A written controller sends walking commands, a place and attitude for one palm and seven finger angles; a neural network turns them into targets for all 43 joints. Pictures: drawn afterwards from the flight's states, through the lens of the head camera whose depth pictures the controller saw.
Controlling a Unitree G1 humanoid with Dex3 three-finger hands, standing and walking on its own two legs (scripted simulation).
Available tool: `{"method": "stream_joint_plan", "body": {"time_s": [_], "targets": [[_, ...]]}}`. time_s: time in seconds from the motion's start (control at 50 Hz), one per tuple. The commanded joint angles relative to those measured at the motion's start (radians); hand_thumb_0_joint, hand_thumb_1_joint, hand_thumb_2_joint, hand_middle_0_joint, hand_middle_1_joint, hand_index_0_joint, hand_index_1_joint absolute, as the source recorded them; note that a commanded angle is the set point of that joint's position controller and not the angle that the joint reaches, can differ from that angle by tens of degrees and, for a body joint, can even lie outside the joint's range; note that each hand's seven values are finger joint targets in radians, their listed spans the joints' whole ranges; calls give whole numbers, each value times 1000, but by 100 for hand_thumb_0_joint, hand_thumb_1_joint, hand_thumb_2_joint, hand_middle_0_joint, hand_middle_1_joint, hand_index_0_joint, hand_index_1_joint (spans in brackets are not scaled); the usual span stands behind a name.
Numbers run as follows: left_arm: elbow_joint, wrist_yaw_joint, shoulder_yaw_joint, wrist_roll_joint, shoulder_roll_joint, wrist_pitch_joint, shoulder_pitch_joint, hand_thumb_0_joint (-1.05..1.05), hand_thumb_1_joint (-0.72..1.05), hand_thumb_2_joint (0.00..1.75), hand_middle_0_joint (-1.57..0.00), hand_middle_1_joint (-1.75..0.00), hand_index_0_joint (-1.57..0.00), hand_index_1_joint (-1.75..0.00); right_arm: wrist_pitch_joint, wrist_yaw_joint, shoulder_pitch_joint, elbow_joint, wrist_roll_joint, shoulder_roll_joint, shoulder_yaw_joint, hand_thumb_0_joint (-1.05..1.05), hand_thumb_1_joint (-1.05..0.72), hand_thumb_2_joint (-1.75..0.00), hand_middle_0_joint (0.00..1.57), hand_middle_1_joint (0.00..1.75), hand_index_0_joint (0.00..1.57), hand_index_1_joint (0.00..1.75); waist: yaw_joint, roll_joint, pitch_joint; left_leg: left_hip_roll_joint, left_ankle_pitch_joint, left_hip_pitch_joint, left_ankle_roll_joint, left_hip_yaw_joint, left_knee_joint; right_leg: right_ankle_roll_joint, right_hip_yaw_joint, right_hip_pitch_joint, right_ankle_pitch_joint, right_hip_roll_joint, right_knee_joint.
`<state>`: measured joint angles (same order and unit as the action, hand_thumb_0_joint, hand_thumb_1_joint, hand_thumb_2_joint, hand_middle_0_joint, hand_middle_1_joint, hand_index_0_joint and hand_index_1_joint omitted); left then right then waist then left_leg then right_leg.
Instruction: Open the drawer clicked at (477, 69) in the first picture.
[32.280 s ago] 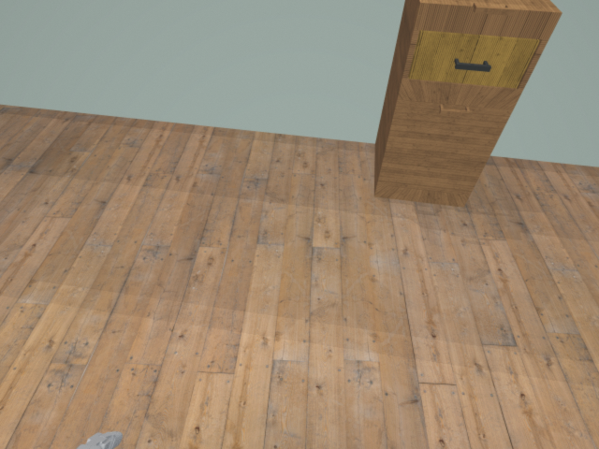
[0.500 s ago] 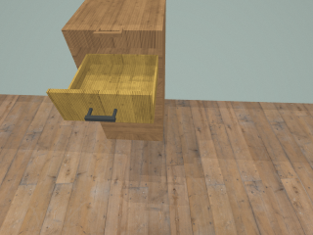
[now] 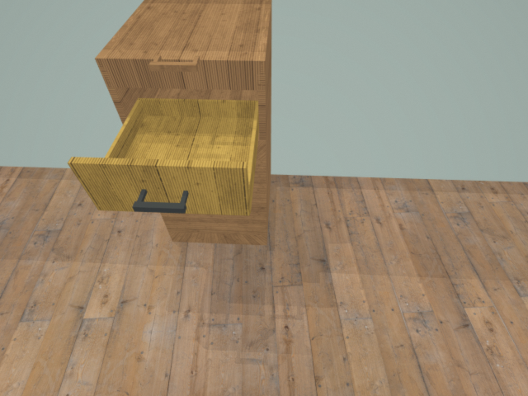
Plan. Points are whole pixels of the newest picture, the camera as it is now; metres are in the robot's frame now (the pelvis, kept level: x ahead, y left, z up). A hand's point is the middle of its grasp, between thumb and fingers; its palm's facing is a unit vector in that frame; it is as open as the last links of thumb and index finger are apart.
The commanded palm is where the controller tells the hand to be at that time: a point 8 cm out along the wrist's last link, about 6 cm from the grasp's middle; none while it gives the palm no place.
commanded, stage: look to check the result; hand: left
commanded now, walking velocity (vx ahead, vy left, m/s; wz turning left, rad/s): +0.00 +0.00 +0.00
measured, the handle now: (162, 200) +0.52 +0.26 -0.08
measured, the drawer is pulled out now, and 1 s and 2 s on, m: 0.30 0.30 0.30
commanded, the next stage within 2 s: stand and wait in 0.54 s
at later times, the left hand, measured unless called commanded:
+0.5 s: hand out of the picture +0.01 +0.16 -0.17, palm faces +0.04 -0.98 -0.20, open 7.3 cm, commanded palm none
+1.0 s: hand out of the picture +0.03 +0.16 -0.17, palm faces +0.03 -0.98 -0.22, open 7.3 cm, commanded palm none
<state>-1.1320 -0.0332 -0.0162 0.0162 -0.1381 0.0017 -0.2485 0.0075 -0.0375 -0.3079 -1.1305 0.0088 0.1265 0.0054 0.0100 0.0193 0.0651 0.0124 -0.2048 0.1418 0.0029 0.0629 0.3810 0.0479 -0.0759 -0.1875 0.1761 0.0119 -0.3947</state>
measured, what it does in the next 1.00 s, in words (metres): stands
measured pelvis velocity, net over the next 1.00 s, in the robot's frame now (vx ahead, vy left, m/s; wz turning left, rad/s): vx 0.02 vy -0.01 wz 0.00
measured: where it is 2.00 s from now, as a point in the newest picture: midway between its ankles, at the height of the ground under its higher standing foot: outside the picture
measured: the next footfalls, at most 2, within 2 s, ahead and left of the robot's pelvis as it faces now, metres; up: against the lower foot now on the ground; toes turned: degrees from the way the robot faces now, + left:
none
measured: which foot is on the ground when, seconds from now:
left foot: down 0.00-1.00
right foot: down 0.00-1.00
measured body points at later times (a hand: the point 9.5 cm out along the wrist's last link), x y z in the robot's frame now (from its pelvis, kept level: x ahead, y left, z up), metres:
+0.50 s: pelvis +0.01 -0.01 +0.00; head +0.03 -0.02 +0.45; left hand +0.01 +0.21 -0.16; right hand -0.01 -0.21 -0.17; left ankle +0.00 +0.12 -0.74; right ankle +0.03 -0.09 -0.74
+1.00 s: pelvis +0.02 -0.01 +0.00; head +0.04 -0.03 +0.45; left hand +0.03 +0.21 -0.15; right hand +0.00 -0.23 -0.17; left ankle +0.00 +0.12 -0.74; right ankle +0.03 -0.09 -0.74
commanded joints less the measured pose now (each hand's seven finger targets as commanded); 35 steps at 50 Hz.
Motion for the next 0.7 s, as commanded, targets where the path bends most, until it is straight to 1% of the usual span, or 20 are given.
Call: {"method": "stream_joint_plan", "body": {"time_s": [0.0,0.04,0.06,0.08,0.12,0.18,0.2,0.22,0.24,0.26,0.32,0.34,0.4,0.42,0.46,0.54,0.6,0.62,0.66,0.68], "targets": [[20,-6,-17,-4,-111,12,-73,0,90,90,-20,-30,-20,-30,-7,-2,-81,20,3,72,14,0,-90,-90,20,30,20,30,-4,-10,21,86,49,23,26,-85,-70,10,122,-11,-5,-111,109],[18,-6,-17,-5,-111,10,-64,0,90,90,-20,-30,-20,-30,-6,-2,-84,16,5,72,13,0,-90,-90,20,30,20,30,-1,-16,36,84,34,35,25,-86,-75,10,123,-14,23,-112,116],[16,-6,-16,-5,-111,10,-67,0,90,90,-20,-30,-20,-30,-6,-1,-82,15,5,74,12,0,-90,-90,20,30,20,30,-2,-5,38,82,34,31,25,-85,-76,10,125,-16,26,-114,119],[16,-6,-17,-5,-114,11,-66,0,90,90,-20,-30,-20,-30,-7,-1,-85,15,5,75,13,0,-90,-90,20,30,20,30,0,-10,27,83,34,27,24,-84,-75,10,128,-11,28,-113,120],[15,-7,-17,-4,-108,10,-69,0,90,90,-20,-30,-20,-30,-5,-2,-87,14,5,71,13,0,-90,-90,20,30,20,30,1,-24,35,84,26,26,25,-83,-73,9,125,-20,44,-113,126],[10,-6,-16,-6,-109,11,-72,0,90,90,-20,-30,-20,-30,-5,-2,-80,11,5,73,13,0,-90,-90,20,30,20,30,-1,-6,31,80,29,20,24,-80,-71,10,128,-17,41,-114,128],[10,-8,-17,-4,-104,12,-76,0,90,90,-20,-30,-20,-30,-4,-3,-82,14,4,69,15,0,-90,-90,20,30,20,30,1,-21,31,84,30,14,25,-81,-69,10,127,-26,41,-111,129],[10,-7,-16,-4,-103,11,-71,0,90,90,-20,-30,-20,-30,-3,-3,-83,12,5,70,13,0,-90,-90,20,30,20,30,2,-14,39,84,21,21,24,-80,-71,9,128,-27,53,-111,133],[9,-7,-16,-4,-104,10,-68,0,90,90,-20,-30,-20,-30,-4,-2,-83,10,6,70,13,0,-90,-90,20,30,20,30,1,2,40,82,26,23,24,-81,-73,10,131,-24,48,-111,130],[10,-7,-18,-5,-108,11,-69,0,90,90,-20,-30,-20,-30,-5,-3,-85,10,5,68,13,0,-90,-90,20,30,20,30,0,-12,31,83,31,23,23,-81,-73,10,129,-14,43,-112,130],[8,-8,-17,-4,-102,13,-73,0,90,90,-20,-30,-20,-30,-7,-4,-83,11,5,71,14,0,-90,-90,20,30,20,30,0,-4,18,88,59,12,23,-82,-70,10,122,-5,-2,-111,119],[8,-7,-18,-5,-106,14,-72,0,90,90,-20,-30,-20,-30,-9,-4,-83,10,4,71,13,0,-90,-90,20,30,20,30,-1,-19,10,87,71,11,23,-84,-70,10,121,8,-26,-113,113],[7,-8,-18,-4,-101,13,-76,0,90,90,-20,-30,-20,-30,-8,-5,-74,11,3,71,15,0,-90,-90,20,30,20,30,-4,-7,28,89,64,11,22,-81,-72,10,119,-9,-15,-111,117],[8,-8,-18,-5,-103,13,-76,0,90,90,-20,-30,-20,-30,-8,-5,-75,9,5,71,13,0,-90,-90,20,30,20,30,-3,-3,21,87,72,9,22,-82,-69,10,121,2,-29,-114,116],[7,-8,-20,-6,-106,15,-74,0,90,90,-20,-30,-20,-30,-9,-5,-77,9,3,73,15,0,-90,-90,20,30,20,30,-2,-29,6,86,75,8,21,-80,-68,8,120,20,-48,-116,116],[9,-9,-18,-6,-104,15,-68,0,90,90,-20,-30,-20,-30,-9,-7,-70,7,5,72,14,0,-90,-90,20,30,20,30,-2,2,17,89,88,5,20,-81,-70,11,121,15,-75,-114,109],[10,-10,-20,-4,-106,16,-70,0,90,90,-20,-30,-20,-30,-9,-7,-66,11,3,77,17,0,-90,-90,20,30,20,30,-3,-22,12,93,96,-7,19,-78,-68,11,116,15,-95,-114,109],[9,-10,-20,-5,-108,16,-63,0,90,90,-20,-30,-20,-30,-9,-8,-68,8,4,76,16,0,-90,-90,20,30,20,30,-1,-16,15,93,98,-3,19,-77,-71,9,116,21,-102,-115,108],[11,-9,-20,-5,-111,16,-62,0,90,90,-20,-30,-20,-30,-8,-6,-62,9,5,80,17,0,-90,-90,20,30,20,30,-2,-9,19,90,77,0,17,-77,-73,9,123,18,-75,-116,118],[11,-8,-21,-6,-116,16,-61,0,90,90,-20,-30,-20,-30,-8,-6,-64,8,5,79,17,0,-90,-90,20,30,20,30,-2,-19,19,88,73,1,17,-76,-74,8,123,20,-67,-116,120]]}}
